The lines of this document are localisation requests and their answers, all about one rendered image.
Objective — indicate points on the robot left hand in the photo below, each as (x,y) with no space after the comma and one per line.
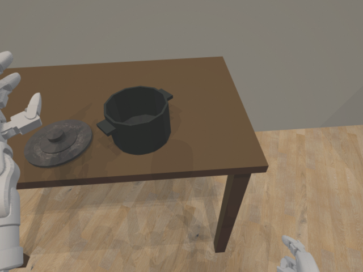
(22,122)

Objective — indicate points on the table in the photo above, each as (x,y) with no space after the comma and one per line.
(211,134)

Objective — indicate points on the pot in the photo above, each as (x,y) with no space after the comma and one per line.
(138,119)

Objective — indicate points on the knob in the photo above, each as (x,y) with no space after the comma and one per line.
(55,135)

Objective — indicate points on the robot right hand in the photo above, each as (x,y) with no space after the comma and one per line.
(304,260)

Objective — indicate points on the lid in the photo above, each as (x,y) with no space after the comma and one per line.
(40,152)

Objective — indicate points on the robot left forearm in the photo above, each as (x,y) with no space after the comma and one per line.
(11,253)

